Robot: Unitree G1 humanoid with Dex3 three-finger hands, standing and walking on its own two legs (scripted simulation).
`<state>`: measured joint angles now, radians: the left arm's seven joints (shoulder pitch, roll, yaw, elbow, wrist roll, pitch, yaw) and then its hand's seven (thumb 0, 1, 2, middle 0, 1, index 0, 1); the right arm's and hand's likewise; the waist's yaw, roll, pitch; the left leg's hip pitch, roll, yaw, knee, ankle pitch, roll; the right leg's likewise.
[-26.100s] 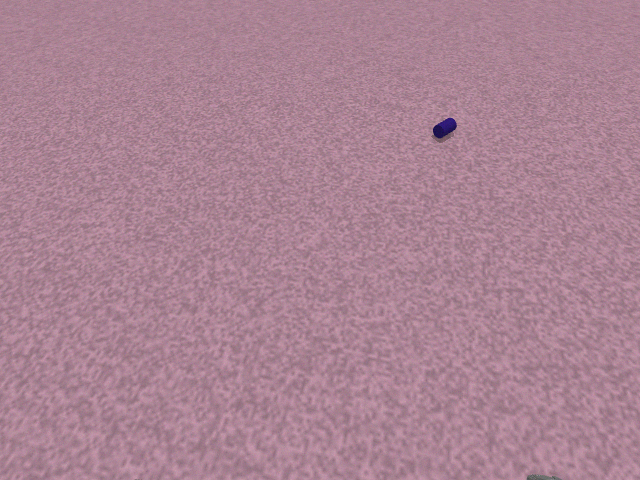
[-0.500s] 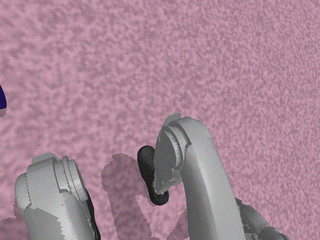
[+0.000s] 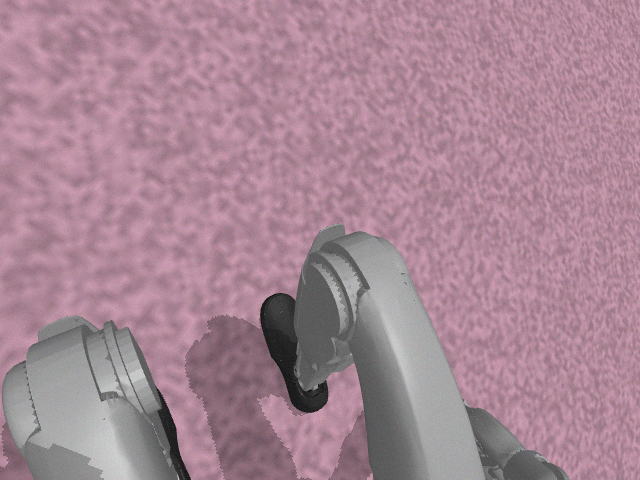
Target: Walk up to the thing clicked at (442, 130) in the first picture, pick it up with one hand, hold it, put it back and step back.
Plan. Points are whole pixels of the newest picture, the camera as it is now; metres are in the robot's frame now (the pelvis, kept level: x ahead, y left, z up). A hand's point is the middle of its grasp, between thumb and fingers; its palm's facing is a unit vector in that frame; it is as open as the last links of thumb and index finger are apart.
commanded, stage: open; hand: left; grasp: from above
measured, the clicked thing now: out of the picture +0.46 +0.32 -0.27
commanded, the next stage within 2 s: withdraw in 0.90 s
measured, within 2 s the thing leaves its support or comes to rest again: rests again in 0.42 s
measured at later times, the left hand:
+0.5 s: hand out of the picture +0.46 +0.33 -0.22, palm faces -0.47 -0.09 -0.88, open 10.0 cm
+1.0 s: hand out of the picture +0.46 +0.33 -0.23, palm faces -0.47 -0.09 -0.88, open 11.6 cm
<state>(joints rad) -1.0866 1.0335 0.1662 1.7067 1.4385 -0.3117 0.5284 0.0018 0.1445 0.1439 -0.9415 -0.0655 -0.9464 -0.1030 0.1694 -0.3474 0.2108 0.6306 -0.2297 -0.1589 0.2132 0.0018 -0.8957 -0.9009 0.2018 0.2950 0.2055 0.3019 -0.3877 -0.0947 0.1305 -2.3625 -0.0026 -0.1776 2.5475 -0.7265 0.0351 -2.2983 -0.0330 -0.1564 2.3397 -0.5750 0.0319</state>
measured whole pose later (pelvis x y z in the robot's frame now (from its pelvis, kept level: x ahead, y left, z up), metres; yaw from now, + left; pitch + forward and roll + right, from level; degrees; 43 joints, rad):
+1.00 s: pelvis +0.00 +0.00 +0.01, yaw -1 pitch +30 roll -14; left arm -1.07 1.05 0.15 1.65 1.39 -0.30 0.50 0.00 -0.13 0.77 -0.38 -0.77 -0.38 -0.77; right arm 0.16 -0.37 0.23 0.60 -0.23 -0.16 0.22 0.00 -0.89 -0.90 0.20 0.30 0.21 0.30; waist -0.39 -0.11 0.15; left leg -2.36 -0.01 -0.20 2.53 -0.72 0.03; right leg -2.28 -0.03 -0.17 2.31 -0.57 0.03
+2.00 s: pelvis -0.01 +0.00 +0.05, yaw +5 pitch +34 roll -9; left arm -1.07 0.85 0.06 1.44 1.30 -0.28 0.30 0.00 -0.31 0.85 -0.30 -0.83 -0.29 -0.84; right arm 0.22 -0.31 0.11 0.68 -0.13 -0.02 0.12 0.00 -0.91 -0.91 0.20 0.29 0.20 0.30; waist -0.29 -0.01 -0.01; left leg -2.30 -0.02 -0.10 2.34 -0.65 0.03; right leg -2.26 -0.06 -0.09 2.20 -0.55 0.02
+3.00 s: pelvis +0.04 -0.01 +0.33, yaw +11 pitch +22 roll -3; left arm 0.05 0.30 0.01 0.28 0.07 0.28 0.09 0.01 0.89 0.90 -0.21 -0.29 -0.21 -0.30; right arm 0.13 -0.21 0.05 0.56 0.04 -0.10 -0.08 0.01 -0.90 -0.90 0.20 0.29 0.21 0.30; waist -0.07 0.03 -0.18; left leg -1.22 0.01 -0.06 1.42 -0.58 0.00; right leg -1.22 -0.03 -0.07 1.34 -0.51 0.00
